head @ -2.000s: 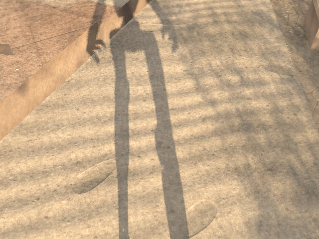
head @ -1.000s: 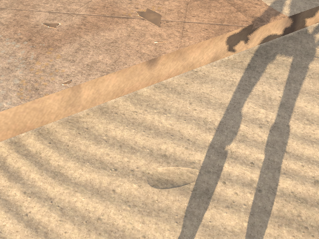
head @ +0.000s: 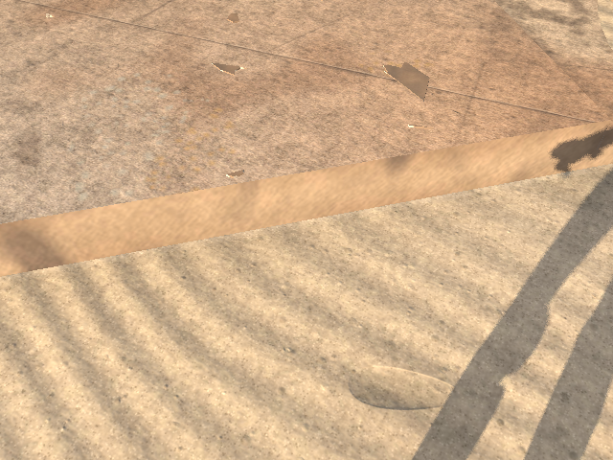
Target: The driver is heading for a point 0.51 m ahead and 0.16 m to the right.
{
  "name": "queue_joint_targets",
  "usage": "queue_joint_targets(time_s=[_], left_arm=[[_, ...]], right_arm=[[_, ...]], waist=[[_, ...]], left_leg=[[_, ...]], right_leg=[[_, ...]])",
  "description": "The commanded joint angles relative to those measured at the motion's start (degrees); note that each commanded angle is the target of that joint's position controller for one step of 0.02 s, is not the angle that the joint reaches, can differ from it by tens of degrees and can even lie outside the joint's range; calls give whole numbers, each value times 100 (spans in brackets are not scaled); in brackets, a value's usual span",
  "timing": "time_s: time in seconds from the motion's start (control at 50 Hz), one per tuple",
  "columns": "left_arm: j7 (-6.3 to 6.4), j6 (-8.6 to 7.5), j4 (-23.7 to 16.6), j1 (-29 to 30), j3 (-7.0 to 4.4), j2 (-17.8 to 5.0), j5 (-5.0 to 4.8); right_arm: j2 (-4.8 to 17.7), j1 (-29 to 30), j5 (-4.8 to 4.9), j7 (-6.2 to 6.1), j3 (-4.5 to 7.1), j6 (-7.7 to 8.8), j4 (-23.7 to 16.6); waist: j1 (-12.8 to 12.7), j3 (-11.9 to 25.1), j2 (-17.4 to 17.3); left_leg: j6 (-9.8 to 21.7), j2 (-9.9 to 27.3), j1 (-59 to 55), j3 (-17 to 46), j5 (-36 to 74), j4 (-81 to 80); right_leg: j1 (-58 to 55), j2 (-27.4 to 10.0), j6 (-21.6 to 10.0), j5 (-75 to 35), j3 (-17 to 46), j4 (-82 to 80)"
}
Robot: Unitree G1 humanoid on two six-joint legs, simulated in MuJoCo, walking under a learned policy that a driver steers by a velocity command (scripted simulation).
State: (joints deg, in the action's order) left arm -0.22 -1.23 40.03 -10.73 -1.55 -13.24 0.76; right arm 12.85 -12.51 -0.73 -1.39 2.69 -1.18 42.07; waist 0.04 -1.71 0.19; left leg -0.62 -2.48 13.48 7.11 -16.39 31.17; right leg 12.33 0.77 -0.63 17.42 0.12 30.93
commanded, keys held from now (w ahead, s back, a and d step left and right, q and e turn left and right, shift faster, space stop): no key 0.18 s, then w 0.32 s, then w+e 0.50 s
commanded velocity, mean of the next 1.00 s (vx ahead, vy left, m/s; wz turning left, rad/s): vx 0.29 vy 0.00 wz -0.17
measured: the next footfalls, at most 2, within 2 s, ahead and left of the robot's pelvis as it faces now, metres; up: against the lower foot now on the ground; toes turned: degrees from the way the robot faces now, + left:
right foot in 0.94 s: +0.45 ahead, -0.13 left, +0.00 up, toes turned -17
left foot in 1.40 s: +0.66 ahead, +0.02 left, +0.00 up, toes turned -20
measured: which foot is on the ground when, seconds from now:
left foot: down 0.00-0.96, up 0.98-1.00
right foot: down 0.00-0.48, up 0.50-0.92, down 0.94-1.00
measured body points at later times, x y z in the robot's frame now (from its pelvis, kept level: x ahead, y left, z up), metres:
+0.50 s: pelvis +0.06 +0.03 +0.00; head +0.07 +0.05 +0.45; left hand +0.11 +0.30 -0.14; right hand +0.16 -0.25 -0.10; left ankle +0.06 +0.13 -0.74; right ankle -0.01 -0.11 -0.72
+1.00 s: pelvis +0.30 -0.02 -0.02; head +0.35 -0.03 +0.42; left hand +0.57 +0.17 -0.10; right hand +0.25 -0.29 -0.15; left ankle +0.10 +0.14 -0.66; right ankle +0.40 -0.11 -0.73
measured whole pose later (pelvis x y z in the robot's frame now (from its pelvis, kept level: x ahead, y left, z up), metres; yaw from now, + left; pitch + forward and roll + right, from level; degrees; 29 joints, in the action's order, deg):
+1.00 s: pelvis +0.30 -0.02 -0.02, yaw -14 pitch +2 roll +0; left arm -2.8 -3.0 34.7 -4.2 -2.8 -15.9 -1.3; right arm 15.6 -21.4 -0.1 -1.0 2.3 3.9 48.8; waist 2.2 -3.4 0.7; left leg -0.4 1.8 5.1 -3.7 -27.8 56.1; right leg 31.0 4.1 -7.1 8.4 -3.3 37.1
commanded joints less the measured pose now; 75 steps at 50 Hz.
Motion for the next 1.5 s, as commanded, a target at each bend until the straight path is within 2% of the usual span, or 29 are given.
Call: queue_joint_targets(time_s=[0.02,0.18,0.24,0.32,0.38,0.44,0.46,0.48,0.5,0.52,0.54,0.58,0.64,0.82,0.88,0.92,0.94,0.96,0.98,1.0,1.02,1.04,1.1,1.18,1.3,1.38,1.42,1.46,1.5], left_arm=[[17,-95,-377,110,-149,-557,-9],[40,-118,-221,-23,-147,-531,-19],[91,-63,-103,-197,-206,-718,-61],[204,-110,111,-789,-339,-1164,-136],[170,-152,96,-635,-350,-1164,-191],[107,-71,58,-264,-327,-1074,-278],[94,-83,49,-261,-264,-882,-232],[57,-130,-77,-70,-129,-475,-149],[84,-246,-391,-69,-100,-347,-193],[94,-321,-350,-98,-214,-769,-356],[58,-362,-288,-141,-248,-883,-432],[13,-382,-135,-148,-262,-817,-307],[-110,-293,-37,-219,-245,-619,-266],[-312,-294,-796,1226,-60,-323,-220],[-410,-296,-935,1129,-159,-558,-225],[-397,-232,-757,131,-355,-928,-238],[-315,-196,-550,-780,-520,-1224,-247],[-159,-102,-394,-1485,-630,-1668,-224],[-160,-163,-569,-1209,-619,-1888,-218],[-149,-178,-565,-1253,-521,-1399,-170],[-131,-208,-548,-905,-439,-1199,-104],[-145,-254,-593,-451,-395,-1108,-102],[-143,-327,-634,77,-319,-894,-16],[-72,-350,-297,-24,-320,-1047,-52],[36,-123,35,-295,-267,-1051,-69],[34,-51,187,-184,-198,-937,-106],[33,-127,214,-601,-114,-719,48],[52,-114,424,-1073,-45,-626,43],[76,99,388,-722,-86,-657,-52]], right_arm=[[629,64,3,-46,164,73,-338],[558,39,10,-97,168,55,-169],[515,-88,55,-124,171,46,-43],[498,505,211,-26,163,400,-334],[511,456,245,124,163,566,-309],[460,-484,167,218,211,630,205],[569,-960,170,214,273,616,365],[913,-1603,171,163,364,627,437],[1649,-1968,141,190,500,656,400],[1291,-1706,84,192,397,710,355],[978,-1381,100,173,298,751,283],[786,-945,67,175,209,767,213],[641,-980,5,152,148,765,269],[1042,-1201,105,28,173,689,550],[1247,-1080,118,3,227,572,530],[1421,-980,90,-61,282,453,449],[1425,-875,107,-89,271,432,374],[1084,-1066,-42,-82,144,506,190],[476,-1568,-12,61,-83,695,-23],[1157,-855,162,162,83,910,-122],[1205,-379,334,185,82,977,-325],[1098,-296,248,125,52,977,-321],[1091,-671,44,40,106,715,-193],[782,-504,-51,-49,15,526,-272],[762,393,56,72,-29,552,-456],[941,333,-38,134,59,613,-492],[1326,86,-161,72,124,655,-487],[670,-44,-105,28,-14,470,-421],[529,184,-36,87,-100,327,-375]], waist=[[-1,294,-65],[7,237,-30],[-38,95,290],[-299,-766,885],[-220,-533,739],[287,-28,560],[485,183,421],[756,337,-447],[732,439,-1773],[623,130,-1155],[477,-285,-825],[297,-393,-491],[238,-236,-530],[520,-636,-322],[225,-283,-503],[-366,451,-708],[-877,923,-522],[-923,1563,512],[-335,2477,1545],[-773,2361,704],[-612,1354,439],[-258,730,-273],[201,516,-67],[217,522,174],[-233,668,375],[-52,616,423],[-178,1002,-173],[-143,1694,-1024],[-189,1307,-842]], left_leg=[[125,366,-151,351,1195,-430],[65,351,-250,307,1261,-436],[121,-26,149,-147,-644,-80],[177,299,1778,-487,-1036,1406],[349,523,1691,-534,-1305,1051],[278,-15,-764,-1130,542,-296],[282,24,-1449,-987,487,-333],[609,961,-2100,430,-301,-1035],[1572,2271,-2512,3064,-1332,-1923],[1906,2544,-2192,3481,-2166,-2123],[1704,2356,-2049,2854,-2246,-2109],[1257,1931,-1832,1648,-865,-2183],[979,1545,-1565,271,1085,-2244],[866,1572,-1266,-1227,2344,-2434],[714,1715,-1921,-1490,4846,-1574],[588,1686,-2000,-1628,6499,-56],[415,1501,-1252,-1728,6137,1259],[234,1051,356,-1702,2755,3181],[-18,-167,2454,-710,-1634,5221],[120,166,3037,171,-1286,5444],[189,393,3152,-15,-786,5133],[136,650,2865,-136,-446,4640],[-131,939,1807,-269,-288,3948],[-396,773,1643,-532,516,2665],[-292,581,1260,-456,1958,659],[72,437,879,-451,1576,-355],[488,1130,-602,165,4858,-514],[1571,2001,-1602,1151,5305,-323],[1410,1875,-973,1279,3401,-663]], right_leg=[[23,-355,-106,-876,372,-512],[68,-352,-126,-871,396,-595],[125,-386,-387,1386,664,-948],[47,-1975,-1438,2892,2960,-2137],[-287,-1832,-1285,1762,2399,-2099],[720,-1022,-889,681,1085,-1440],[1056,-822,-722,521,816,-916],[1731,-314,-343,340,234,732],[2985,267,-67,1328,-5,2486],[3567,-31,-143,1590,550,3480],[3920,-262,-286,970,742,3753],[3860,-481,-357,5,812,3522],[3446,-483,-191,-763,692,3218],[2720,-370,-138,-2116,-171,606],[2304,-43,-502,-1467,-497,426],[1053,359,-792,-1019,-691,465],[-422,441,-1013,-1272,-504,137],[-2278,-651,-1345,-1247,1184,165],[-3842,-2028,-2589,180,4740,-855],[-3595,-1899,-2268,812,4716,-1417],[-2635,-1760,-1966,17,3716,-1490],[-1529,-1534,-1786,-1474,2905,-1473],[-10,-1110,-1684,-4029,1620,-1536],[448,-775,-1525,-5179,719,-1496],[-170,-808,-1175,-3989,723,-1261],[-586,-960,-1011,-3556,1153,-515],[-88,-310,-511,-2340,943,209],[671,31,71,570,628,883],[630,-108,189,1094,525,674]])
